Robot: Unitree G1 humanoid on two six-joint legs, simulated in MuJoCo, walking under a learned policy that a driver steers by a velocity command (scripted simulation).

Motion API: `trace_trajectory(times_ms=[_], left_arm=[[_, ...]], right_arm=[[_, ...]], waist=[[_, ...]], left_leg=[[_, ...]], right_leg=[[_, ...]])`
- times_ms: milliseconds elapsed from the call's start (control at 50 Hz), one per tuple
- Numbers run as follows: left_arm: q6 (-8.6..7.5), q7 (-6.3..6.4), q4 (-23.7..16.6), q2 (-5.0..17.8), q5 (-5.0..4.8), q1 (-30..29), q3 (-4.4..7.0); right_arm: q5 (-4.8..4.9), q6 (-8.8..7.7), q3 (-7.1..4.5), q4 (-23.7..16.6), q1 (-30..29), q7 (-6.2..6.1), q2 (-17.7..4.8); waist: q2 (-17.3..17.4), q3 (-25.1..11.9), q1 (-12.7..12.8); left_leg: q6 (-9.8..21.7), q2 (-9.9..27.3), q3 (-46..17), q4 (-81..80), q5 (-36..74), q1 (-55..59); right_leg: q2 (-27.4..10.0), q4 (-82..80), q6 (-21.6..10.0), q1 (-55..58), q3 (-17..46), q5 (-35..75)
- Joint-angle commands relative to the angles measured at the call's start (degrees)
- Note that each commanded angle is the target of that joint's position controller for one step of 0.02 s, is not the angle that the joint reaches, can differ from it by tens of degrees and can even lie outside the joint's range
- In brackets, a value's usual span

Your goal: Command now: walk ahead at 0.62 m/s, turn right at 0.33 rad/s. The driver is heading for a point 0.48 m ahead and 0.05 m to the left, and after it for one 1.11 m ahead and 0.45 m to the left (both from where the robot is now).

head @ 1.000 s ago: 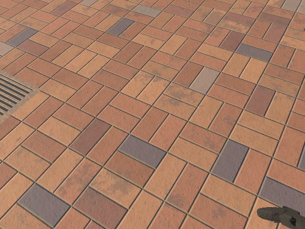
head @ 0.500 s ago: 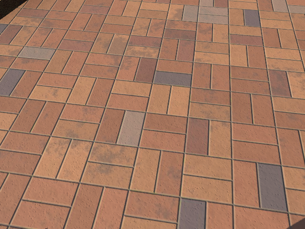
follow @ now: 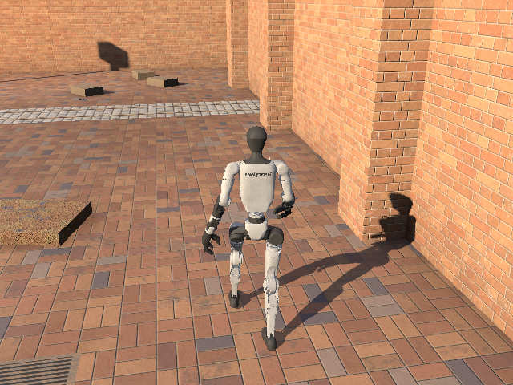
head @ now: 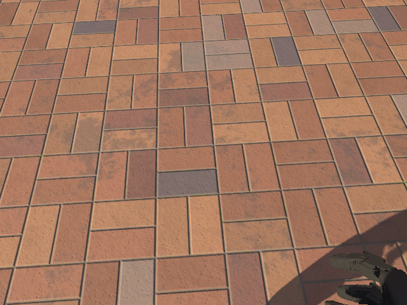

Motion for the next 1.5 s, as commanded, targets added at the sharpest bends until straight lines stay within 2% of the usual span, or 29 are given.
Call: trace_trajectory(times_ms=[20, 40, 60, 80, 100, 120, 160, 260, 420, 460, 480, 500, 600, 740, 800, 820, 840, 860, 880, 920, 1140, 1200, 1240, 1260, 1280, 1300, 1340, 1380, 1500], left_arm=[[-0.28, 1.24, -1.35, 10.69, 0.28, -1.34, 2.30], [0.55, 0.73, -3.29, -0.26, 1.83, -0.90, -0.94], [0.34, 0.05, -1.33, -3.40, -1.63, 10.74, -2.40], [1.11, 0.33, -0.50, 4.18, -2.78, 8.39, -0.94], [1.60, 0.71, -4.04, 7.27, -3.08, -1.90, -0.18], [1.90, 1.03, -6.04, 7.39, -2.09, -8.29, -0.17], [2.65, 1.01, -7.09, 4.82, -1.03, -8.31, -0.18], [3.64, 1.22, -8.01, -0.68, -0.23, -8.66, -2.28], [3.31, 0.27, -9.82, 3.30, 0.87, -17.57, -0.97], [3.44, 1.15, -10.45, 8.22, 1.65, -17.65, 0.24], [4.06, 1.45, -10.14, 3.97, 2.16, -17.86, -0.93], [4.57, 1.41, -10.34, 1.15, 1.32, -18.56, -1.40], [5.51, 3.53, -10.14, 8.05, 1.19, -16.22, 1.69], [3.31, 3.10, -10.92, 8.70, -1.77, -27.54, 3.13], [3.11, 2.39, -11.87, 4.68, -1.38, -32.11, 2.41], [3.34, 1.70, -12.33, 0.92, -0.95, -33.94, 1.53], [3.14, 0.67, -14.29, -4.80, -1.14, -35.48, -0.13], [3.78, -0.11, -17.80, -7.54, 4.91, -33.87, -2.48], [2.67, -0.58, -19.76, -2.68, 5.46, -36.53, -1.59], [2.06, -1.11, -15.08, 5.85, 4.35, -32.04, 0.81], [2.58, -2.81, -19.89, 0.49, 1.37, -42.78, -1.44], [1.93, -2.04, -19.02, 1.75, 1.32, -34.55, -1.04], [1.59, 0.35, -12.91, 6.50, 1.30, -12.56, 1.26], [1.19, 1.70, -10.90, 10.25, 2.57, 0.02, 2.49], [0.88, 1.48, -9.31, 16.03, 4.71, 1.94, 3.40], [1.15, 0.95, -9.85, 11.62, 3.39, -5.01, 2.85], [0.88, 0.48, -8.97, 4.03, 2.95, -10.23, 1.38], [0.12, 0.46, -5.80, 1.21, 3.23, -8.21, 0.15], [-2.38, -0.10, -1.99, 3.30, 1.15, -4.31, -0.04]], right_arm=[[-0.10, -2.12, -3.98, 2.87, 19.49, -1.55, -9.92], [3.02, -3.03, -5.63, 3.38, 26.33, -1.85, -15.04], [1.95, -3.37, -5.80, 5.92, 29.60, -0.28, -14.84], [2.32, -2.89, -6.18, 4.41, 26.27, 0.06, -12.12], [2.64, -2.62, -5.35, 3.48, 19.56, -0.19, -8.58], [2.79, -2.56, -4.51, 3.86, 15.00, -0.08, -6.86], [2.47, -2.87, -4.12, 5.74, 13.61, 0.17, -6.11], [2.62, -2.16, -4.69, 8.57, 8.36, -0.14, -8.37], [4.23, 0.74, -4.72, 13.11, 11.20, -1.08, -9.33], [2.17, 0.22, -3.77, 14.30, 18.15, -0.94, -6.41], [2.19, 0.37, -2.38, 15.82, 23.32, -0.72, -2.47], [2.79, 1.24, -2.47, 15.36, 19.89, -0.85, -3.97], [4.02, 6.07, -5.33, 10.50, 11.60, -1.66, -9.95], [4.13, 7.59, -7.01, 11.52, 18.80, -0.41, -7.49], [4.19, 7.26, -7.98, 18.50, 33.27, -0.42, -6.42], [3.99, 6.34, -7.89, 20.65, 37.81, -0.37, -5.27], [2.81, 4.08, -6.65, 19.04, 38.21, 0.11, -6.27], [0.60, 4.64, -6.01, 12.59, 27.81, 0.46, -10.19], [0.05, 5.04, -7.94, 9.12, 21.05, -0.50, -14.46], [1.10, 4.18, -8.29, 7.96, 18.68, -0.86, -14.15], [2.32, 1.44, -7.89, 13.42, 35.27, -1.24, -8.06], [2.94, 1.05, -8.19, 12.84, 29.94, -1.66, -9.64], [2.65, 0.14, -8.80, 12.94, 27.03, -1.04, -12.33], [2.07, -0.59, -8.01, 11.92, 26.04, -0.88, -9.02], [4.12, -0.98, -5.86, 9.42, 30.97, -0.48, 0.35], [3.26, -0.75, -5.60, 9.59, 27.48, -0.57, -3.07], [1.16, -0.13, -5.84, 9.08, 20.08, 0.36, -5.53], [0.37, 0.58, -5.19, 7.20, 16.69, 1.53, -3.83], [-0.09, 1.51, -3.10, -0.39, 1.69, 3.08, -3.97]], waist=[[-6.53, -10.15, -13.16], [4.72, -22.57, -14.63], [19.86, -34.22, -11.55], [9.10, -32.49, -13.28], [3.97, -21.29, -13.24], [-2.05, -12.88, -11.56], [0.36, -7.43, -7.76], [4.14, -8.10, -4.51], [3.37, -6.97, -6.63], [-5.32, -9.94, -10.00], [-10.81, -14.94, -11.26], [-9.76, -14.40, -9.31], [-12.41, -11.04, -5.51], [-11.96, -9.94, -12.90], [-1.62, -5.94, -19.11], [8.40, -1.07, -20.96], [17.11, 4.48, -18.39], [18.74, 2.54, -13.17], [12.13, 5.44, -11.30], [1.00, 5.29, -9.59], [7.64, 3.46, -16.16], [8.98, 0.57, -10.81], [6.03, -11.82, -0.34], [1.22, -19.50, 5.03], [-18.65, -25.46, -0.66], [-15.75, -16.81, -2.40], [-2.20, -4.52, -4.47], [-4.83, -0.68, -6.59], [-4.53, 6.10, -8.35]], left_leg=[[2.64, -2.17, 1.01, -4.00, 7.11, 30.92], [6.13, 11.94, -11.48, 8.10, 32.01, 54.37], [17.56, 24.46, -36.72, 3.41, 33.30, 70.23], [16.12, 22.24, -36.37, -0.79, 19.00, 64.47], [13.90, 19.23, -26.08, -3.04, 18.68, 54.15], [12.52, 16.17, -19.81, -5.45, 23.07, 42.50], [12.46, 12.98, -13.57, -9.60, 26.66, 30.56], [11.36, 7.29, -0.12, -13.32, 30.96, 19.52], [7.31, 6.99, -0.98, -5.29, 8.17, 23.92], [1.80, 0.28, 1.89, 2.56, -10.24, 18.25], [-0.88, -1.53, 1.72, 4.76, -25.45, 14.43], [-1.82, -1.31, 0.54, 5.27, -29.80, 13.92], [-2.86, -2.21, 0.38, 30.61, -40.43, 4.51], [0.27, 0.16, 6.66, 19.65, -29.39, 21.37], [2.76, -3.41, 11.99, 7.54, -27.82, 32.91], [5.22, -2.24, 6.07, 2.16, -31.29, 36.12], [10.64, 7.85, -18.96, -1.59, -43.20, 35.77], [14.56, 14.44, -44.79, -19.89, -51.14, 31.31], [17.26, 18.50, -52.68, -29.02, -67.13, 27.99], [13.43, 11.93, -35.60, -24.32, -49.60, 24.01], [12.72, 4.68, -24.36, -17.90, -10.65, 37.17], [9.79, 5.22, -21.84, -13.73, 11.41, 32.83], [6.76, 1.74, -16.50, 9.20, 29.29, 26.48], [6.30, -2.25, -14.48, 28.41, 14.43, 15.69], [4.45, -10.79, -11.43, 45.76, -32.47, -0.65], [5.74, -8.21, -11.23, 50.47, -28.57, -6.85], [5.60, -2.77, -8.16, 47.92, -20.83, -6.81], [4.75, -1.43, -8.84, 44.06, -21.35, -5.06], [2.17, 0.09, -4.81, 24.94, -13.01, -10.14]], right_leg=[[-8.43, 27.23, 2.15, -9.61, 1.79, 61.61], [-4.67, 49.39, 5.20, -26.30, 1.19, 18.98], [3.31, 69.02, 7.73, -41.91, 3.13, -12.99], [-1.06, 72.20, 8.23, -44.53, 4.49, -9.04], [-4.53, 68.09, 8.58, -46.43, 0.89, -5.53], [-6.59, 64.75, 9.01, -45.93, -2.58, -3.60], [-9.42, 59.58, 8.77, -42.15, -3.44, -2.14], [-10.66, 32.43, 9.75, -31.08, -7.95, 11.59], [-8.61, 11.27, 5.72, -24.51, -9.56, 24.93], [-17.13, 11.79, 0.94, -13.36, -1.50, 56.50], [-23.05, 12.33, -5.34, -7.76, 3.91, 56.98], [-23.19, 11.43, -6.28, -9.00, 4.80, 48.93], [-30.73, 4.63, -8.83, -14.33, 8.67, 38.37], [-23.76, -6.52, 0.96, -31.33, -8.77, -9.38], [-20.16, 9.26, 5.10, -38.40, -17.23, -15.86], [-16.42, 27.30, 6.85, -47.33, -20.64, -15.71], [-11.58, 53.22, 8.47, -65.35, -17.64, -14.01], [-7.46, 56.74, 9.33, -73.68, -11.39, -8.65], [-11.18, 57.43, 9.97, -76.28, -8.33, -0.11], [-13.30, 48.31, 11.57, -63.01, -8.48, 12.25], [-6.70, 23.03, 10.62, -53.61, -12.90, 16.84], [-4.73, 15.92, 7.77, -35.05, -14.47, 15.86], [-4.05, 16.90, 4.64, -7.34, -15.06, 12.25], [-14.41, 16.92, 3.11, 7.73, -3.41, -4.90], [-30.30, 3.27, -2.35, 16.45, 31.34, -32.05], [-29.98, -4.67, -3.65, 7.21, 44.00, -33.92], [-25.80, -2.50, -4.32, -7.31, 24.88, -19.08], [-21.43, -4.10, -3.34, -15.14, 14.28, -8.33], [-18.67, -13.46, -2.30, -19.02, -3.01, 11.99]])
